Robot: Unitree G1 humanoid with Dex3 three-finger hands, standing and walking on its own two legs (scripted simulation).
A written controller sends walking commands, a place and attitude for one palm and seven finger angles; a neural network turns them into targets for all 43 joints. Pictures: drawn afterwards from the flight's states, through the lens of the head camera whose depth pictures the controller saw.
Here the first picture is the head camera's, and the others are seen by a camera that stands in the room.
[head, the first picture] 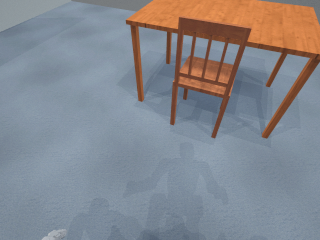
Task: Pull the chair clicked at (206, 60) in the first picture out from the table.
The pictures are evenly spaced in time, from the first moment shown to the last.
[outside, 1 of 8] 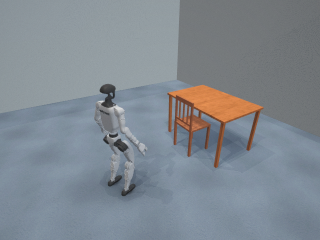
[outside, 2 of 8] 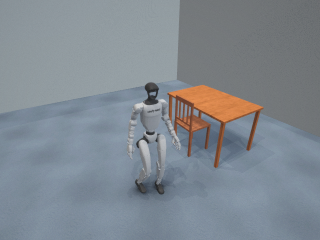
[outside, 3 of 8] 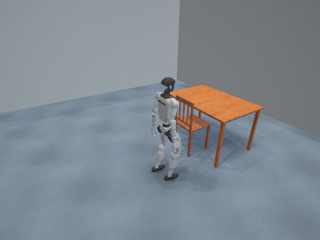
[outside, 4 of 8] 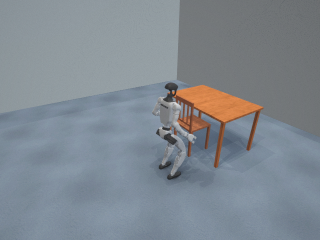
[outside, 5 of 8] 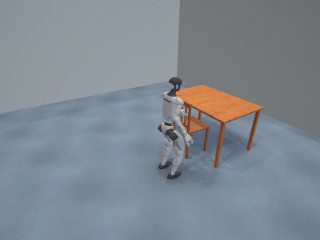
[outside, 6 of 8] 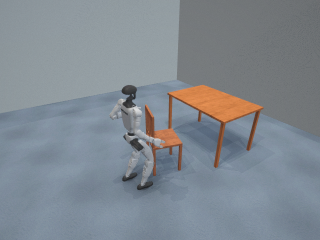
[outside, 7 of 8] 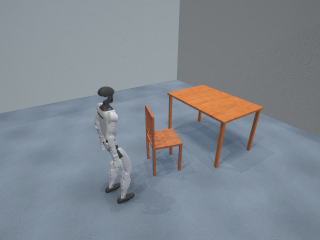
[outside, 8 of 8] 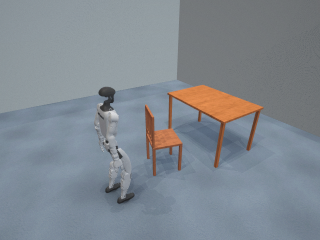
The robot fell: no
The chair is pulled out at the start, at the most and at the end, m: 0.00 0.60 0.60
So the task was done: yes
